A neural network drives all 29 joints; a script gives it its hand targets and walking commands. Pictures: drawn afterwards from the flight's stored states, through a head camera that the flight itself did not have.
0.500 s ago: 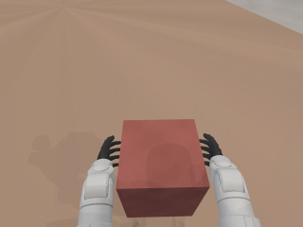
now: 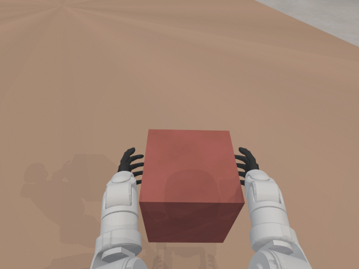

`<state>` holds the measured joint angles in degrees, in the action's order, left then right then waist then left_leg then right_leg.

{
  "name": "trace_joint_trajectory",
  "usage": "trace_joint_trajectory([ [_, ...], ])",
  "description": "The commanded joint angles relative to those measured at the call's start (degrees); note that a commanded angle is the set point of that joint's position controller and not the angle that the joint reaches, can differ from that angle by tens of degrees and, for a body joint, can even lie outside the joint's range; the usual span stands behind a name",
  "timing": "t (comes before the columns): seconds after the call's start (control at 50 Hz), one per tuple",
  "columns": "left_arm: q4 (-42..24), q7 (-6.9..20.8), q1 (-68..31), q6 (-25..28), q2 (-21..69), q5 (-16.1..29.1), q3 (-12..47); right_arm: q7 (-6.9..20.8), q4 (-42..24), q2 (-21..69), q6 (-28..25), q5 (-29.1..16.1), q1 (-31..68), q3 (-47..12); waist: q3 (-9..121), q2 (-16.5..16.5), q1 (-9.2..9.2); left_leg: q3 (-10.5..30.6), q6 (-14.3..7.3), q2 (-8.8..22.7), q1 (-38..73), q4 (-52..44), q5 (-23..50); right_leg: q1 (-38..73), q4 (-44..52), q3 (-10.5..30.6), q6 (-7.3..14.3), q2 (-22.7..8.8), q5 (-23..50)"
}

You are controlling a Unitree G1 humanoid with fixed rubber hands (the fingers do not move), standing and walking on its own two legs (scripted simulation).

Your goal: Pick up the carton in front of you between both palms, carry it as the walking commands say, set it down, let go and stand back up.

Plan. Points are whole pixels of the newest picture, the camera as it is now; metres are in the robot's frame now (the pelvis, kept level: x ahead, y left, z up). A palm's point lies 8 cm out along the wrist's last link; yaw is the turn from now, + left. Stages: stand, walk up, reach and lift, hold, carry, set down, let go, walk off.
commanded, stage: set down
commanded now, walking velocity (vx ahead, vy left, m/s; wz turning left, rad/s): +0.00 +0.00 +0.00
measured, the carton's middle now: (187, 188) +0.34 +0.00 -0.04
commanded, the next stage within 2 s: none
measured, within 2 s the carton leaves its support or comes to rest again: neither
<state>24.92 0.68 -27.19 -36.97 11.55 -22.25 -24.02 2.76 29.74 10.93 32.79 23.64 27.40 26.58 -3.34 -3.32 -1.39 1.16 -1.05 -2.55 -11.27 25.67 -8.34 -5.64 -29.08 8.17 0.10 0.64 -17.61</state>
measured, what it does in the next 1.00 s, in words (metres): lowers itself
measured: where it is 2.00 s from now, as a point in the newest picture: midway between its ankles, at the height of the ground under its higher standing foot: outside the picture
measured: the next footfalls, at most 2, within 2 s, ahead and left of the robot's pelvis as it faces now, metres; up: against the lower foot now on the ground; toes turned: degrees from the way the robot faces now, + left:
none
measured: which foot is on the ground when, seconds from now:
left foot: down 0.00-1.00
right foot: down 0.00-1.00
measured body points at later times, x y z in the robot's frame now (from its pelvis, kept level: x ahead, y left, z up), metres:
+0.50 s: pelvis -0.02 -0.02 -0.09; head +0.22 +0.02 +0.29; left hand +0.40 +0.16 -0.18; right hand +0.40 -0.14 -0.17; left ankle +0.07 +0.11 -0.74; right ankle +0.00 -0.15 -0.74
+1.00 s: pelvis -0.05 +0.00 -0.21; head +0.25 +0.04 +0.12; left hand +0.45 +0.19 -0.32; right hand +0.45 -0.12 -0.32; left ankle +0.07 +0.11 -0.74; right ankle +0.00 -0.15 -0.74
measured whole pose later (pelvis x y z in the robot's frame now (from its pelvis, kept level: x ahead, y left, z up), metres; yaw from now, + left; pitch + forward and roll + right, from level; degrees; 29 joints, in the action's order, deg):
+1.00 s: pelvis -0.05 +0.00 -0.21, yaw -4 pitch +45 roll -6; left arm 37.3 1.2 -59.3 -16.9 -3.2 -14.9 -24.2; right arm -6.7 35.5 5.4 14.0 10.3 56.6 29.1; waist 5.8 -3.6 -2.6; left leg 7.1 1.7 -4.1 -109.0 86.3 -22.4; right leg -100.9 -88.5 3.9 -3.9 8.3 -33.4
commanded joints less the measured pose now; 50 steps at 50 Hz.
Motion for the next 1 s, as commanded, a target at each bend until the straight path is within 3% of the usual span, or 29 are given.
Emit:
trace_joint_trajectory([
  [0.0, 9.2, 11.1, -30.6, 3.6, 43.8, 8.0, 18.8, 10.8, 8.2, 42.3, -3.9, -6.3, 33.7, -17.4, 6.5, 3.5, 0.42, 4.5, 2.0, -0.5, 13.9, -1.4, -13.1, -22.9, 4.6, -3.4, 3.1, 4.3, -7.7],
  [0.08, 11.5, 9.4, -29.0, 9.1, 34.9, 2.8, 11.7, 7.7, 10.0, 36.3, -8.2, -1.9, 31.5, -10.5, 7.7, 3.1, -0.01, 2.9, 1.6, -1.3, 7.2, 3.6, -5.2, -28.3, 0.5, -4.0, 1.9, 5.2, -3.3],
  [0.14, 11.3, 9.1, -28.6, 14.9, 31.6, 1.3, 11.3, 6.5, 9.1, 35.5, -13.3, -2.0, 30.4, -10.9, 13.5, 3.1, -0.53, 2.0, 1.4, -2.1, 2.0, 8.9, 3.9, -33.2, -3.3, -4.7, 0.6, 6.2, 1.0],
  [0.26, 11.3, 9.9, -32.5, 26.6, 37.8, 6.2, 22.5, 5.5, 7.4, 42.6, -24.6, -8.8, 33.9, -23.1, 33.4, 3.6, -0.02, 2.6, 1.1, -3.0, -1.7, 21.0, 20.4, -44.1, -12.3, -5.4, -1.6, 8.0, 8.8],
  [0.38, 5.0, 11.5, -38.4, 29.9, 40.7, 12.2, 34.8, 3.3, -0.2, 48.1, -27.8, -16.4, 39.6, -38.4, 62.7, 3.3, -1.16, 1.6, 0.9, -3.7, -3.2, 33.1, 33.1, -51.5, -22.2, -6.1, -3.9, 9.2, 19.3],
  [0.46, 5.1, 13.0, -39.5, 27.7, 40.2, 12.7, 35.6, 2.9, -1.1, 49.5, -25.2, -17.9, 40.9, -40.2, 65.1, 2.8, -2.2, -0.6, 1.5, -4.5, -15.3, 36.2, 25.3, -54.7, -26.4, -6.7, -4.8, 9.5, 17.0],
  [0.54, 8.8, 14.9, -41.6, 24.4, 39.6, 11.2, 31.9, 4.4, 1.4, 50.6, -21.5, -17.2, 44.1, -36.7, 58.5, 2.0, -3.35, -2.0, 1.4, -4.7, -29.5, 37.8, 12.0, -59.6, -29.4, -7.1, -4.8, 9.6, 8.3],
  [0.6, 12.2, 16.0, -43.5, 22.3, 39.3, 10.0, 28.6, 5.3, 3.8, 49.9, -19.6, -16.1, 47.1, -33.3, 55.2, 2.0, -3.44, -2.3, 1.1, -4.7, -35.1, 39.7, 7.2, -65.1, -31.7, -8.0, -4.5, 9.8, 3.4],
  [0.74, 16.1, 15.5, -49.6, 21.4, 38.7, 10.5, 26.1, 5.1, 6.7, 47.0, -19.6, -15.6, 54.3, -28.6, 58.5, 3.4, -2.8, -2.5, 1.9, -4.8, -40.9, 46.6, 6.6, -76.4, -39.7, -9.9, -4.1, 10.8, 0.2],
  [0.98, 15.9, 12.0, -61.7, 20.3, 36.5, 14.3, 28.4, 3.5, 7.5, 42.4, -19.7, -19.8, 67.8, -28.9, 68.7, 6.5, -3.37, -2.6, 3.9, -4.9, -42.0, 58.1, 7.3, -89.8, -53.3, -13.0, -3.9, 12.7, -3.7],
])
